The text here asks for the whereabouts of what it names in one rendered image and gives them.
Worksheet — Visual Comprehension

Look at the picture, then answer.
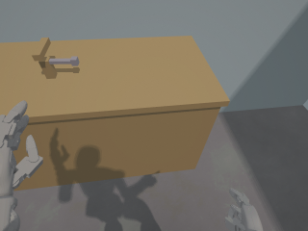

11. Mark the robot left forearm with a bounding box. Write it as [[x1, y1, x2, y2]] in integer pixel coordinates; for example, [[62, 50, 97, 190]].
[[0, 195, 21, 231]]

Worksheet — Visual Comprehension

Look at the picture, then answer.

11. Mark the right robot hand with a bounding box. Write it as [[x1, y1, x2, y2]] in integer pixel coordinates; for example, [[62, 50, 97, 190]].
[[225, 188, 264, 231]]

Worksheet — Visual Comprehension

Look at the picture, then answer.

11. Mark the counter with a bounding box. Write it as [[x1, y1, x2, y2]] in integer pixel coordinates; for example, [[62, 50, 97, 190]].
[[0, 36, 230, 191]]

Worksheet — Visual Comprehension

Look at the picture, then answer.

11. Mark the left robot hand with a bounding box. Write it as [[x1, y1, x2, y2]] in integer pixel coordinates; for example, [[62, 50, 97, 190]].
[[0, 100, 43, 196]]

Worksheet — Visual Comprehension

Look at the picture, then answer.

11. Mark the tap lever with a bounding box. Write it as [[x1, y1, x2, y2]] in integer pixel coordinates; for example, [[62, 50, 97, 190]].
[[49, 56, 79, 66]]

